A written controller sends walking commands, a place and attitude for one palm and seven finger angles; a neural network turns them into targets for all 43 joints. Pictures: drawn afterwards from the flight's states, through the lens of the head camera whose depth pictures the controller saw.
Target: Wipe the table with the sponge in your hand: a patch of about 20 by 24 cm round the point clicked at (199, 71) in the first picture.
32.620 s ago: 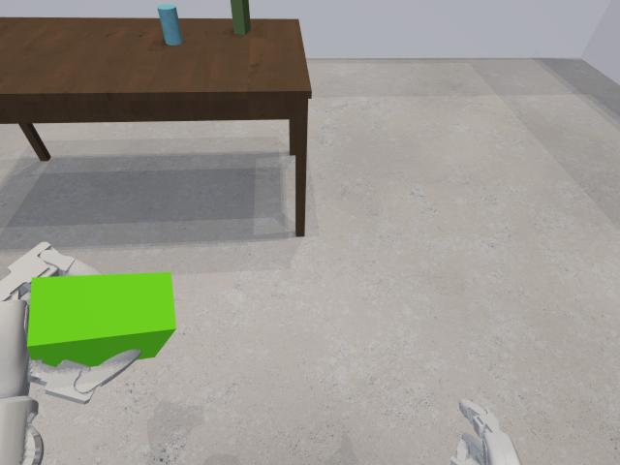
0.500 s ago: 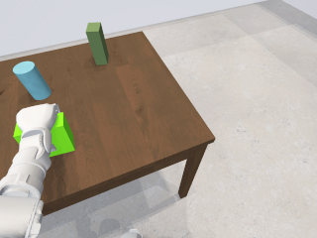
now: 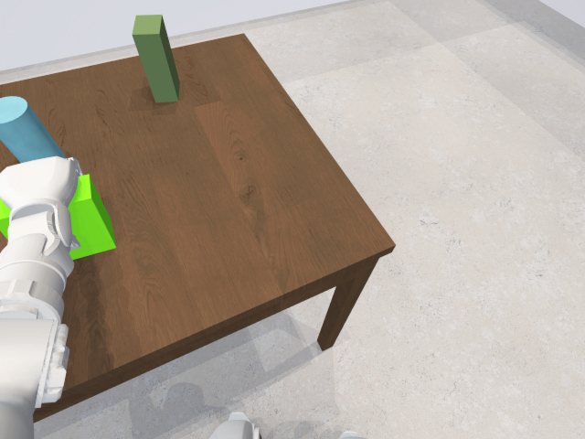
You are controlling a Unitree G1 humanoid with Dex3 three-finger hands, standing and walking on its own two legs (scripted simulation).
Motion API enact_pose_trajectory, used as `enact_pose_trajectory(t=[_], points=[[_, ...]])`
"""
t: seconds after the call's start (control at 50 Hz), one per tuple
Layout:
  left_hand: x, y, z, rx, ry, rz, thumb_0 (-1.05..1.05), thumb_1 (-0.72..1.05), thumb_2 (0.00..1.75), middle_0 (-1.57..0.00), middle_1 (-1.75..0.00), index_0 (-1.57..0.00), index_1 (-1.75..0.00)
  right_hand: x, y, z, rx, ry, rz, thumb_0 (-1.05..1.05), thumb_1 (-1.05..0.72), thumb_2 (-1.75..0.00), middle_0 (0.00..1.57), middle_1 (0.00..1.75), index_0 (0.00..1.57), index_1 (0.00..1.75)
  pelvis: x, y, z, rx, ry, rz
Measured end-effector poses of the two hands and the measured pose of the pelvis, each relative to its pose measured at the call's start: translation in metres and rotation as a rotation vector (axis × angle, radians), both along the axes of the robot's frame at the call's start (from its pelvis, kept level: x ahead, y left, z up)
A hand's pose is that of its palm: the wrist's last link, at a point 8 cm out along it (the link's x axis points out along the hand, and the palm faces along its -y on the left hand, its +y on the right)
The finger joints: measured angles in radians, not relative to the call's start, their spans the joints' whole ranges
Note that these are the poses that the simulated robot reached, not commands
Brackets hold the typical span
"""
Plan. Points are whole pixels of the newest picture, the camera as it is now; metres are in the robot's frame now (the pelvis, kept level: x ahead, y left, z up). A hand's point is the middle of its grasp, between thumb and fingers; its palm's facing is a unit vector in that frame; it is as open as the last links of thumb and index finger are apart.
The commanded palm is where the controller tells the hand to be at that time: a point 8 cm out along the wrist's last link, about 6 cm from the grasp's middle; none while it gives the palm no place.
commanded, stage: slide across to the middle lane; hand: left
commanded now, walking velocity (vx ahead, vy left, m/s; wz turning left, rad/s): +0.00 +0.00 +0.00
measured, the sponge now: (66, 230) +0.41 +0.35 -0.01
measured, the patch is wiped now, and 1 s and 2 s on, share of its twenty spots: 0.40 0.45 0.50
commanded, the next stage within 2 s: wipe back along the middle lane in 0.70 s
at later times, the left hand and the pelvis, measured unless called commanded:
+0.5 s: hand (74, 190) +0.45 +0.33 +0.03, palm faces -0.13 +0.00 -0.99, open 10.0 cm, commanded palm +0.45 +0.30 +0.08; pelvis +0.02 +0.02 +0.01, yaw +0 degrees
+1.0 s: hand (110, 191) +0.46 +0.28 +0.03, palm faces -0.10 -0.02 -1.00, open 10.0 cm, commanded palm +0.43 +0.26 +0.07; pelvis +0.04 +0.00 +0.02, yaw +0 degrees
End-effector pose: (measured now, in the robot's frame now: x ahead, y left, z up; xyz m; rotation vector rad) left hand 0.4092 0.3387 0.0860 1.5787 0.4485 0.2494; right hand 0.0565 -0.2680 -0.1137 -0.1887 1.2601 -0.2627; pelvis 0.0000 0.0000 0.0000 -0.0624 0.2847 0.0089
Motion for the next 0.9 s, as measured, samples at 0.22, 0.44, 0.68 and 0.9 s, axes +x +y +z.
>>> enact_pose_trajectory(t=[0.22,0.44,0.68,0.9], points=[[0.020,0.006,-0.001,0.019,0.017,-0.014,0.01,-0.52,1.05,-0.76,-1.33,-0.78,-1.33,-0.014,0.002,0.004,-0.021,0.052,-0.023,0.00,-0.91,-0.90,0.20,0.30,0.21,0.30,0.005,0.008,0.000,-0.008,0.022,-0.003],[0.028,-0.006,0.003,-0.009,-0.009,-0.023,0.01,-0.52,1.05,-0.75,-1.33,-0.78,-1.33,0.001,0.017,0.005,0.008,0.055,-0.022,0.00,-0.91,-0.90,0.20,0.30,0.21,0.30,0.019,0.014,0.007,-0.005,-0.002,0.007],[0.042,-0.034,0.005,-0.021,-0.015,-0.054,0.00,-0.52,1.05,-0.75,-1.34,-0.78,-1.33,0.039,0.025,0.007,0.050,-0.004,0.001,0.00,-0.91,-0.90,0.20,0.30,0.21,0.30,0.033,0.015,0.013,0.005,-0.014,0.003],[0.041,-0.055,0.002,-0.032,-0.024,-0.033,0.00,-0.51,1.05,-0.75,-1.34,-0.77,-1.33,0.056,0.014,0.009,0.063,-0.009,0.005,0.00,-0.91,-0.90,0.20,0.30,0.21,0.30,0.042,0.005,0.017,0.015,-0.029,0.001]])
